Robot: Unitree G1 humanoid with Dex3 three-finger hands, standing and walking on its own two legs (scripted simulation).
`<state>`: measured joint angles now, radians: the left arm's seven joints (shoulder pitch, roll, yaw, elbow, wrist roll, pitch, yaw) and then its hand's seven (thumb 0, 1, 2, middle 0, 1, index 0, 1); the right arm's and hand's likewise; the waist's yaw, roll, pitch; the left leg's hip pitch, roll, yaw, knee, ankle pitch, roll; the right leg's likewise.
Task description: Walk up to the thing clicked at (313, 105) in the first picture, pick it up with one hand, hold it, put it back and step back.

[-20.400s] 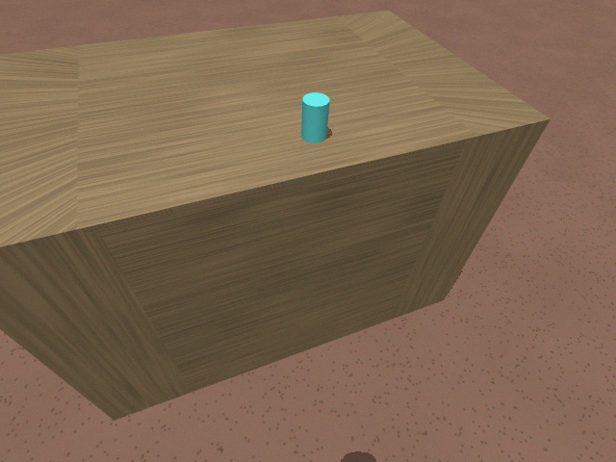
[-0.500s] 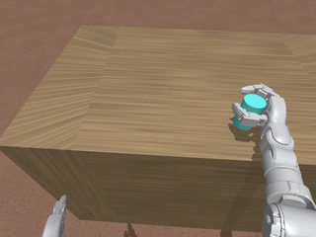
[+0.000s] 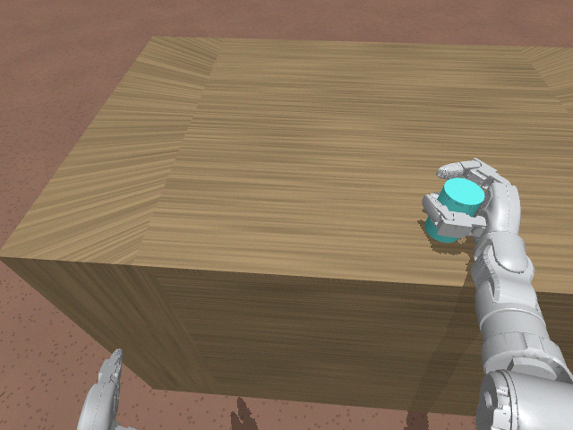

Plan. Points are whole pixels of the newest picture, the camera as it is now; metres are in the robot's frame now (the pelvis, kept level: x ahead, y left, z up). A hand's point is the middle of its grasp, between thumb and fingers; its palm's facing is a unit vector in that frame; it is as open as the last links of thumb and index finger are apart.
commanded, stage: loosen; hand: right
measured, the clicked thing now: (452, 211) +0.43 -0.21 +0.08
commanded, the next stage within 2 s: open in 0.24 s
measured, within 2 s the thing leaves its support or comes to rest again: neither
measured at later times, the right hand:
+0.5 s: hand (451, 203) +0.43 -0.21 +0.10, palm faces +0.16 +0.99 +0.02, open 8.3 cm
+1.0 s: hand (478, 188) +0.43 -0.23 +0.13, palm faces +0.22 +0.97 +0.02, open 15.5 cm
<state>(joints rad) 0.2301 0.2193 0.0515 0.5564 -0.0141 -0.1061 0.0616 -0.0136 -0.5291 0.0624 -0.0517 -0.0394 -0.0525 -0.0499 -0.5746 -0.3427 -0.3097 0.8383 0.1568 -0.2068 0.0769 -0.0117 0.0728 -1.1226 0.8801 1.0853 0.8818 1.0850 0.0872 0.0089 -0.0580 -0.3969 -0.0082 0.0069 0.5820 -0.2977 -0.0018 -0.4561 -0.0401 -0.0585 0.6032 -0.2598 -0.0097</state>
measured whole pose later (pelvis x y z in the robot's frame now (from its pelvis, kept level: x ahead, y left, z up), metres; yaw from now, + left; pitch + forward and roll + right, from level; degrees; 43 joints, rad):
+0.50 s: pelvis -0.01 +0.00 -0.01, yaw +0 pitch +8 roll +1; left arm 0.27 0.22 0.04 0.49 -0.01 -0.11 0.06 -0.01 -0.49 0.04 -0.06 -0.05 -0.07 -0.05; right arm -0.61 -0.35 -0.31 0.88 0.16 -0.25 0.08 0.00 0.13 -0.67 0.97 0.85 0.97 0.85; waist 0.09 0.00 -0.07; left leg -0.46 -0.01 0.01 0.65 -0.32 0.00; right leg -0.52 -0.04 -0.06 0.67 -0.28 -0.01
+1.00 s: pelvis +0.00 +0.00 -0.01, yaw +0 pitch +6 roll +1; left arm 0.30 0.24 0.05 0.40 -0.03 -0.09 0.07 -0.01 -0.50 0.04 -0.06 -0.05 -0.07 -0.05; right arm -0.60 -0.39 -0.36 0.81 0.15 -0.19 0.07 -0.01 0.37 -0.18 0.29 0.24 0.28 0.24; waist 0.09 0.01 -0.07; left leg -0.41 -0.01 0.01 0.64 -0.33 0.00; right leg -0.47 -0.04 -0.06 0.66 -0.29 -0.01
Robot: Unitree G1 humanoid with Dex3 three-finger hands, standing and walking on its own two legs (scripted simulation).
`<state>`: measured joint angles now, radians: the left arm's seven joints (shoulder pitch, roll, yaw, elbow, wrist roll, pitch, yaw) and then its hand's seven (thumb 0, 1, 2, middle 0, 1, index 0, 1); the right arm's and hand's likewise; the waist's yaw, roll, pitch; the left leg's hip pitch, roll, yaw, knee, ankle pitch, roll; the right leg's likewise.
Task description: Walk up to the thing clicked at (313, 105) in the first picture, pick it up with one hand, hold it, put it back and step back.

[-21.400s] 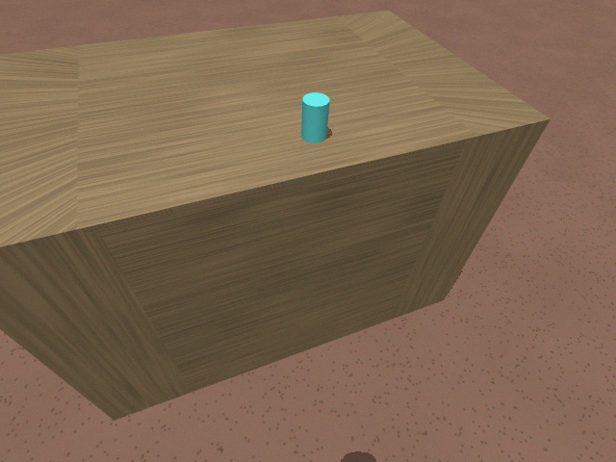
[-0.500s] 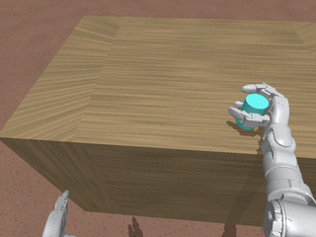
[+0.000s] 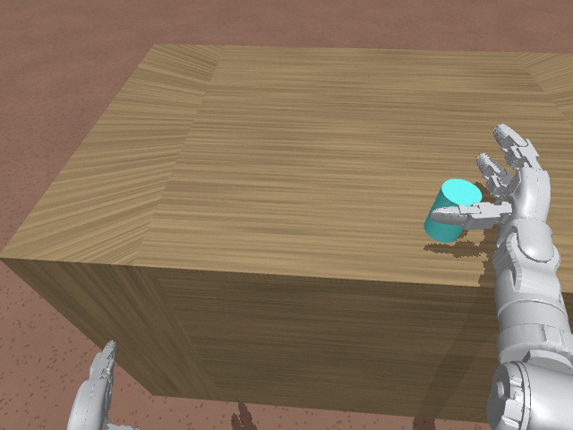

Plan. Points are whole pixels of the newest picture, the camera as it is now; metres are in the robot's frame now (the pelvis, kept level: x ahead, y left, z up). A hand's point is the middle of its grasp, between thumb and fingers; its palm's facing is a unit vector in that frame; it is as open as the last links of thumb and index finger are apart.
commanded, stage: withdraw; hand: right
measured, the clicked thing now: (450, 211) +0.43 -0.21 +0.08
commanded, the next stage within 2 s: rise in 0.12 s
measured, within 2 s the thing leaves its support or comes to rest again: neither
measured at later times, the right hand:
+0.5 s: hand out of the picture +0.42 -0.35 +0.22, palm faces +0.45 +0.85 -0.26, open 17.5 cm
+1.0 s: hand out of the picture +0.25 -0.29 +0.20, palm faces +0.47 +0.80 -0.38, open 17.4 cm
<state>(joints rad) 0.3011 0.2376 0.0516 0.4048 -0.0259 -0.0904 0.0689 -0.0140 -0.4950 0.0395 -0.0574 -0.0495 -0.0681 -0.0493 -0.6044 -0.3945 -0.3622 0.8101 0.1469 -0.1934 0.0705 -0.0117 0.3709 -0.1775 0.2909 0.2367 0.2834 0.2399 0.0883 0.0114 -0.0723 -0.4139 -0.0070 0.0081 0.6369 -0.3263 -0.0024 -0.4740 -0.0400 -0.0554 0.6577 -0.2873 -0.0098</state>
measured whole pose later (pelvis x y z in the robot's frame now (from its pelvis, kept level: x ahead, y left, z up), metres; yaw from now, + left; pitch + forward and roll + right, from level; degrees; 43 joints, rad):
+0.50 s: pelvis +0.01 +0.00 +0.01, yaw +0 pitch +5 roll +0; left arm 0.31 0.24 0.01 0.50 -0.04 -0.11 0.03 -0.01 -0.52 0.06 -0.06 -0.04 -0.06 -0.05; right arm -0.75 -0.73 -0.43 0.92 0.00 -0.04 0.09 -0.01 0.56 -0.03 0.07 0.06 0.07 0.06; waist 0.05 -0.02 -0.06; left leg -0.32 0.00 0.00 0.50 -0.26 0.00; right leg -0.38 -0.03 -0.06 0.51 -0.22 -0.01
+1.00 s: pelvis +0.02 +0.00 +0.02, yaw -2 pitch -1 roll +0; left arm 0.33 0.25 0.13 0.50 -0.05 -0.06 0.05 -0.01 -0.53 0.07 -0.06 -0.04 -0.06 -0.05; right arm 0.17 -0.42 -0.39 -0.15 0.08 -0.12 -0.03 -0.02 0.54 -0.05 0.07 0.06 0.06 0.06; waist -0.05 -0.05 -0.01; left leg -0.13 0.01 0.03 0.42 -0.27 0.00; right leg -0.20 -0.01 -0.04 0.44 -0.22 -0.01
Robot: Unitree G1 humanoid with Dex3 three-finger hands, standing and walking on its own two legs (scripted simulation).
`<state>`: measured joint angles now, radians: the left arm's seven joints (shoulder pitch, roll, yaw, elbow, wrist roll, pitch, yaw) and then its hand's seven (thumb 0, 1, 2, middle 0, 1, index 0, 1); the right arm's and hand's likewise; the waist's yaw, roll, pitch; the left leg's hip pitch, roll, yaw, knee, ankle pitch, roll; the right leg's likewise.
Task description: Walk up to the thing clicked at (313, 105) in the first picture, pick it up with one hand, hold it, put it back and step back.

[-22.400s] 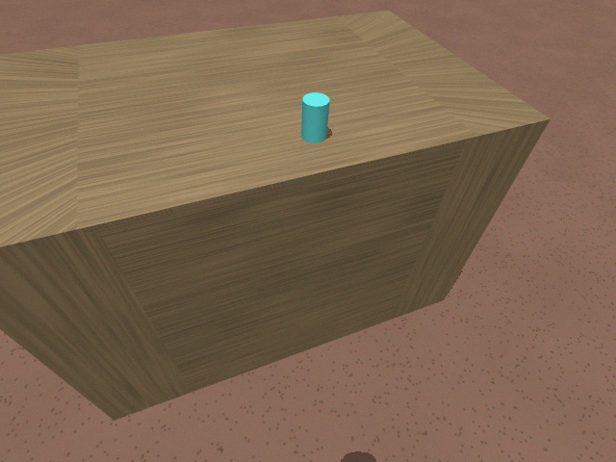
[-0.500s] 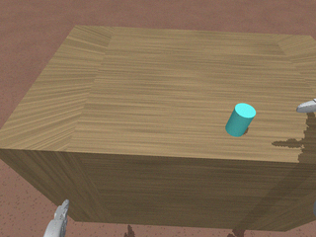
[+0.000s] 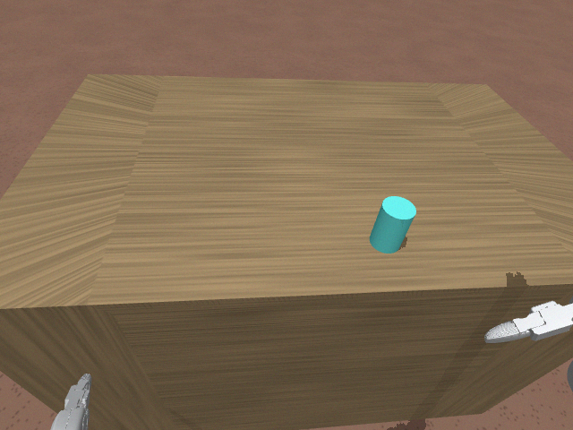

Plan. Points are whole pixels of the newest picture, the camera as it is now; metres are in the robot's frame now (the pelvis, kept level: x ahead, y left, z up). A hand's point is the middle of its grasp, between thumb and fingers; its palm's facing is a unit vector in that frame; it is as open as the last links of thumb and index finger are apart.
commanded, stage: sink last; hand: right
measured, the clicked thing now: (391, 225) +0.42 -0.20 +0.07
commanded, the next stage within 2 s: home in 0.52 s
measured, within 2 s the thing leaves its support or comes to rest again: neither
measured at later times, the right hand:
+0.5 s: hand out of the picture +0.15 -0.24 +0.20, palm faces +0.46 +0.76 -0.46, open 17.5 cm
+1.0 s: hand (474, 389) +0.16 -0.22 +0.07, palm faces +0.26 +0.91 -0.32, open 17.6 cm
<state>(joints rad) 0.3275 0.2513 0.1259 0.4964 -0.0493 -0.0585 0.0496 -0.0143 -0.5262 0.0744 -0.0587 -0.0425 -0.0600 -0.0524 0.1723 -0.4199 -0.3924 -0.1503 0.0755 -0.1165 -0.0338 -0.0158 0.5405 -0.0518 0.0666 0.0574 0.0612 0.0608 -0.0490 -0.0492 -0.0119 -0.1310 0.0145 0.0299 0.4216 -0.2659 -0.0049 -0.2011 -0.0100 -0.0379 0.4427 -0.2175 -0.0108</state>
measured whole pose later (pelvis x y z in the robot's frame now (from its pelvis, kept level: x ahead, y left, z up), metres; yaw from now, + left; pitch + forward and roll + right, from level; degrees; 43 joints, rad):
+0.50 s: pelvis -0.03 +0.02 +0.00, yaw -1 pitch -6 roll +0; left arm 0.28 0.22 0.17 0.59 -0.02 -0.11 0.05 -0.01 -0.51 0.06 -0.05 -0.05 -0.06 -0.05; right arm 0.40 -0.39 -0.43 -0.33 0.07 -0.33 -0.02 -0.01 0.57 -0.05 0.06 0.06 0.06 0.07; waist -0.06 -0.06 0.06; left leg -0.08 0.01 0.06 0.43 -0.24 0.02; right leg -0.13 -0.01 -0.01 0.39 -0.15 0.01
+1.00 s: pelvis -0.02 +0.01 +0.00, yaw -1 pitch -5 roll +0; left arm 0.21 0.15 0.06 0.63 -0.02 -0.11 0.02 -0.01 0.22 0.53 -0.13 -0.19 -0.14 -0.19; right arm 0.50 -0.24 -0.20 -0.12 0.05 -0.30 0.00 -0.01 0.57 -0.04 0.06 0.05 0.06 0.06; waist -0.04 -0.03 0.07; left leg -0.09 0.02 0.04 0.40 -0.23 0.00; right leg -0.14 0.00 -0.03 0.37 -0.15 -0.01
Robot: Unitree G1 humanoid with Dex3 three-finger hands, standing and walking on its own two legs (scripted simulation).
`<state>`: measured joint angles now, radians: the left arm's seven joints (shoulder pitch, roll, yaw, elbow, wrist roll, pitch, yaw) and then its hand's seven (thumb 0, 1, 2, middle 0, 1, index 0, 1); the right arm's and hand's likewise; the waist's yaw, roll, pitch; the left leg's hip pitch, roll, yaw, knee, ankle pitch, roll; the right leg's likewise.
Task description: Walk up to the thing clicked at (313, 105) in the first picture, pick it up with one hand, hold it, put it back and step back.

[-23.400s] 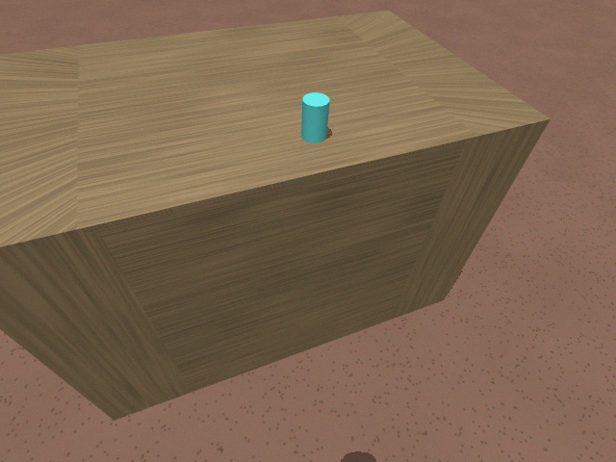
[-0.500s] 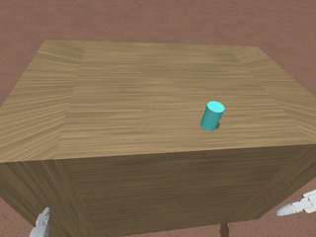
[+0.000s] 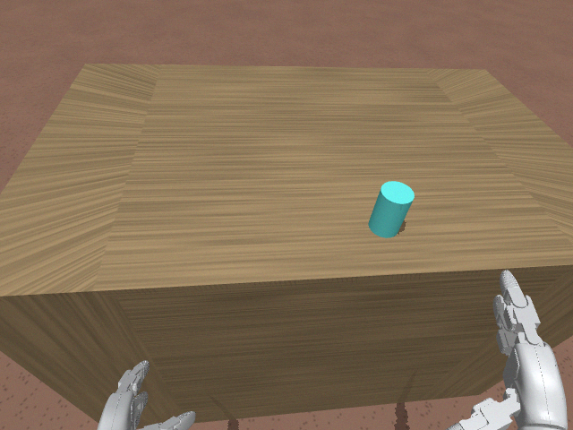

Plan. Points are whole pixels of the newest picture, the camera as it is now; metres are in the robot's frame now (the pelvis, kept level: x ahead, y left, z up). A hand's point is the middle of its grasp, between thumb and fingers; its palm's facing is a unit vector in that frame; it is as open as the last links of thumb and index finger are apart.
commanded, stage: home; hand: right
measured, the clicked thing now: (390, 210) +0.44 -0.20 +0.06
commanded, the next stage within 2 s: none
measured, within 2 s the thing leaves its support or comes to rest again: neither
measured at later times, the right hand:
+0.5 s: hand (381, 407) +0.19 -0.17 -0.11, palm faces +0.08 +0.97 -0.21, open 17.5 cm
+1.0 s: hand out of the picture +0.15 -0.23 -0.14, palm faces -0.09 +0.93 -0.35, open 17.4 cm
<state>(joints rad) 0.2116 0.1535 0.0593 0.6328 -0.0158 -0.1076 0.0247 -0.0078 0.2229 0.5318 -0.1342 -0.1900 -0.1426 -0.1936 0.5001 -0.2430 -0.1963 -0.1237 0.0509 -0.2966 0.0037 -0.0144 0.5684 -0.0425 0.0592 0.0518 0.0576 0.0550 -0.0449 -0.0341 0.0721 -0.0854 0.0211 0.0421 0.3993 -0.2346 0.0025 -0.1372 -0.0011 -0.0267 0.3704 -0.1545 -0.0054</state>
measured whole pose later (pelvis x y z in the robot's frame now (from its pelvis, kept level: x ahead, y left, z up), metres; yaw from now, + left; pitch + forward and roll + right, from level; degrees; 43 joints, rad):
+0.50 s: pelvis +0.01 +0.01 -0.01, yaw +1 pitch +0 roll +0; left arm 0.21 0.21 -0.02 0.70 0.00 -0.04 0.05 0.01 0.90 0.90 -0.20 -0.30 -0.20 -0.30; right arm 0.22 -0.17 -0.01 0.60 0.01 -0.14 -0.08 -0.02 0.56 -0.04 0.06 0.05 0.06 0.05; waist 0.00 0.01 0.06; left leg -0.19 0.01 0.03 0.48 -0.28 0.01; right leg -0.24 -0.02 -0.03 0.46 -0.22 0.00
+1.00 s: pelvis +0.03 +0.00 +0.00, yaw +2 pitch -2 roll +0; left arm 0.17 0.32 0.00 0.84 0.04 0.00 -0.01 0.00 0.90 0.90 -0.20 -0.30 -0.21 -0.30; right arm 0.20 -0.33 0.02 0.87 -0.03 -0.05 -0.01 -0.01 0.53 -0.05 0.06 0.05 0.06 0.06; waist 0.01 -0.01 0.01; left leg -0.13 0.00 0.01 0.45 -0.29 0.01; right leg -0.19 -0.03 -0.05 0.47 -0.25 0.01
